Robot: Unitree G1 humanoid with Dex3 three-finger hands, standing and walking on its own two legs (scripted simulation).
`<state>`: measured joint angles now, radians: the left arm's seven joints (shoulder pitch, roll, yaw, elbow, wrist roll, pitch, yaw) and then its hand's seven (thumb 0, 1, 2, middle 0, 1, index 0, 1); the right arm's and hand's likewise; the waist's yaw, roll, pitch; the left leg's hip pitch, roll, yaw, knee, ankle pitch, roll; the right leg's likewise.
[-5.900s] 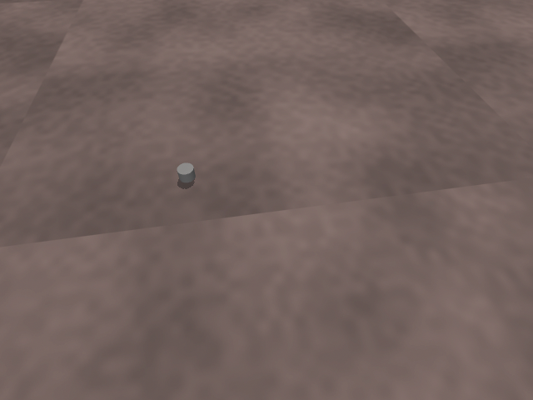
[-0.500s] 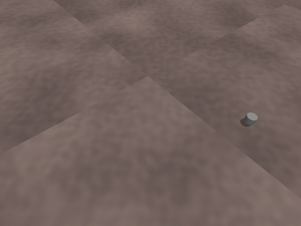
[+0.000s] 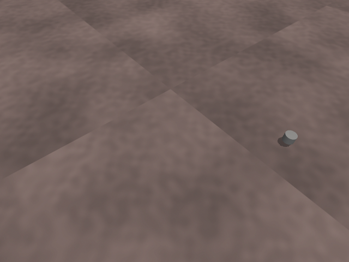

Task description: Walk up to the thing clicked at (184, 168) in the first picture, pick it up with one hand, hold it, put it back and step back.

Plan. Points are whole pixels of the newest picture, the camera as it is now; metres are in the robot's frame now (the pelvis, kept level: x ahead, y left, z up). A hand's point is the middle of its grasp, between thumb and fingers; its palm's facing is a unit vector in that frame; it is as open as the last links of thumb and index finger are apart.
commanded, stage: stand
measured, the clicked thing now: (289, 137) +1.00 -0.83 -0.75
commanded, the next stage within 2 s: walk up in 0.10 s
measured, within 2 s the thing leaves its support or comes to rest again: neither
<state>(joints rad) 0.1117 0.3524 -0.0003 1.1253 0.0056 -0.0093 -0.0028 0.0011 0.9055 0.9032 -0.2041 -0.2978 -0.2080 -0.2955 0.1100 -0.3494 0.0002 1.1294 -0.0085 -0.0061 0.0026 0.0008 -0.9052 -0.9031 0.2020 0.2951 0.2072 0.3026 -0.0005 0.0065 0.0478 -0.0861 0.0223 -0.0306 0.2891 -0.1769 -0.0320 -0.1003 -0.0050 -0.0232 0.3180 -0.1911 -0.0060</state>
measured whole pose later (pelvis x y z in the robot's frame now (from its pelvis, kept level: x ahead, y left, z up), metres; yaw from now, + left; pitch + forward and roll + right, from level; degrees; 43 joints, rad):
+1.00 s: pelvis -0.03 +0.04 -0.02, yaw -32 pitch -3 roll +0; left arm 0.24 0.37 0.03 0.80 0.02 -0.01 0.00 0.00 0.90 0.90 -0.21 -0.30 -0.21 -0.30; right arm 0.26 -0.41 -0.05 0.87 -0.02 0.02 0.02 0.00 -0.91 -0.90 0.20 0.29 0.21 0.30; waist -0.03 0.04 0.12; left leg -0.38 0.05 0.00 0.87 -0.45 -0.01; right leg -0.22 0.06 0.09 0.59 -0.32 -0.03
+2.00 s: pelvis -0.02 +0.04 +0.00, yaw -41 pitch -3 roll +0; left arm 0.06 0.35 0.00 1.11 0.00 -0.02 0.00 0.00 0.90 0.90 -0.20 -0.30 -0.21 -0.30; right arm 0.10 -0.35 -0.01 1.12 -0.01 -0.01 0.02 0.00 -0.91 -0.90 0.20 0.30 0.21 0.30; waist -0.02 0.00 0.06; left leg -0.11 0.03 0.05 0.36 -0.19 -0.01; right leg -0.14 0.01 0.09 0.38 -0.19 0.02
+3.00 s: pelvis -0.01 +0.03 +0.00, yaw -39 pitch -2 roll +0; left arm 0.11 0.35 -0.01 1.13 0.01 -0.01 0.00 0.00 0.91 0.90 -0.20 -0.30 -0.21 -0.30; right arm 0.10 -0.35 -0.01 1.14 -0.01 0.00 0.01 0.00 -0.91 -0.90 0.20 0.30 0.21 0.30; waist -0.01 0.00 0.05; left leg -0.11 0.02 0.01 0.32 -0.17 -0.02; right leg -0.11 0.00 0.06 0.32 -0.18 0.01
